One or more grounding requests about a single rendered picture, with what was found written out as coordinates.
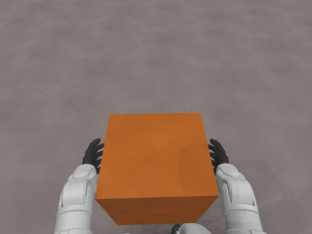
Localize robot right foot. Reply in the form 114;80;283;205
171;224;181;234

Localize robot right thigh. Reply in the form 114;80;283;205
175;223;212;234

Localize robot left hand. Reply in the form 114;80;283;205
82;138;104;174

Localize robot right hand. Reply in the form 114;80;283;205
208;138;229;174

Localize right robot forearm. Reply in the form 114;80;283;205
215;163;267;234

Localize carton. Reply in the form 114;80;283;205
95;112;219;225

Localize left robot forearm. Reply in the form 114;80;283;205
54;164;98;234

